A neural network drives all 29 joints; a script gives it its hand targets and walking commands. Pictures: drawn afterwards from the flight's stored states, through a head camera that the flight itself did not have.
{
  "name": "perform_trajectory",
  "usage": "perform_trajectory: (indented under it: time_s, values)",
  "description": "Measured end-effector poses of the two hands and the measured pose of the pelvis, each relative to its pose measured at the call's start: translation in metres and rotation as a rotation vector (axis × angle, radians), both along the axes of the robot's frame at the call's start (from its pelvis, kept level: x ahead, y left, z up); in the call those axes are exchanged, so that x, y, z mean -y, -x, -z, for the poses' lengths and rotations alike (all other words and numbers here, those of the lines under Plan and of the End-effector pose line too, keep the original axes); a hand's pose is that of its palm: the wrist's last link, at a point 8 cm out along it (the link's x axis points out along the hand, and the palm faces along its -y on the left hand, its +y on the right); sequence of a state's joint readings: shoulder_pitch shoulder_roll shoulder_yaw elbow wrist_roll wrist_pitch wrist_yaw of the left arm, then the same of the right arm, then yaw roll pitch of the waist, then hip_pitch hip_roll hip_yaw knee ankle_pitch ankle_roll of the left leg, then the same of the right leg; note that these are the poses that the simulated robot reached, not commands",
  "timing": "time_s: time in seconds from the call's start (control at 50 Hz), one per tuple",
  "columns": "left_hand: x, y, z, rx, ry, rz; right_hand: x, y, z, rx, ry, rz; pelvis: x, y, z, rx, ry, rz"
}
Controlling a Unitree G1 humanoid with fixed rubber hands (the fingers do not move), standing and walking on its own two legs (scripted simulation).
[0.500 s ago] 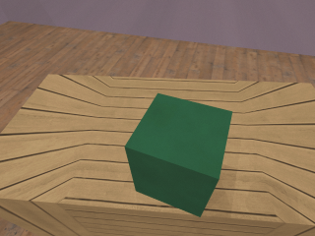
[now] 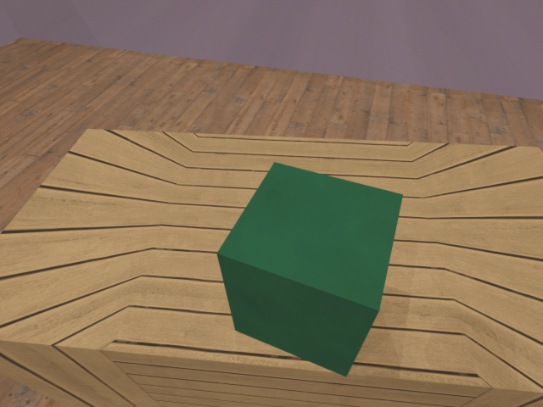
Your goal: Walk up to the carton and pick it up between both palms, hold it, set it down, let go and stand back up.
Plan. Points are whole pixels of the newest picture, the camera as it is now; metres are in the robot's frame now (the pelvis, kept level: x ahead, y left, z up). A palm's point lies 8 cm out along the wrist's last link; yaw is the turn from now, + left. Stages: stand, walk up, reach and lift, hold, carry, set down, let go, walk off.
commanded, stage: stand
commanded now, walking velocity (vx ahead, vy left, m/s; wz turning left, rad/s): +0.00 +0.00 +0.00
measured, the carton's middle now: (310, 269) +0.36 -0.03 -0.01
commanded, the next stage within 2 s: none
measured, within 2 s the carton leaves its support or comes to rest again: neither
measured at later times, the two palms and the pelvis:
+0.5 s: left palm out of the picture -0.03 +0.21 -0.15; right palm out of the picture -0.01 -0.20 -0.15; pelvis +0.00 +0.00 +0.00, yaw +0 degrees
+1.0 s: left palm out of the picture -0.03 +0.21 -0.15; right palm out of the picture -0.02 -0.20 -0.15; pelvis +0.00 +0.00 +0.00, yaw +0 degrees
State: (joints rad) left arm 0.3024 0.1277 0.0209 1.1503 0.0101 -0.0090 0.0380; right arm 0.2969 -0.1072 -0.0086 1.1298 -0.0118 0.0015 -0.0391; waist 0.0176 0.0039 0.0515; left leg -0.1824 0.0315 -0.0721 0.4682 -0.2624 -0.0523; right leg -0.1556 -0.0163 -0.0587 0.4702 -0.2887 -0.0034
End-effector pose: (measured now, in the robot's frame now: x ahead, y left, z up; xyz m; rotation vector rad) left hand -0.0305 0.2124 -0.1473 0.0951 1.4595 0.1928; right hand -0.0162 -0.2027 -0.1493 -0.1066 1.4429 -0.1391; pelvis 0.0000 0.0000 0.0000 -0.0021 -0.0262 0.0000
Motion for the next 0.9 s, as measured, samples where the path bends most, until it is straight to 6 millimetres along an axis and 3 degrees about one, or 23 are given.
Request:
perform_trajectory:
  time_s: [0.22,0.9]
  values:
    - [0.0052,0.0073,0.0000,-0.020,0.011,-0.003,-0.0001,-0.0027,-0.0003,0.005,-0.004,0.002,-0.0001,-0.0001,-0.0003,0.000,0.001,-0.001]
    - [0.0027,-0.0010,0.0010,0.002,0.012,0.002,-0.0022,-0.0037,-0.0008,0.007,0.004,0.002,-0.0030,-0.0006,-0.0004,0.003,-0.001,-0.005]
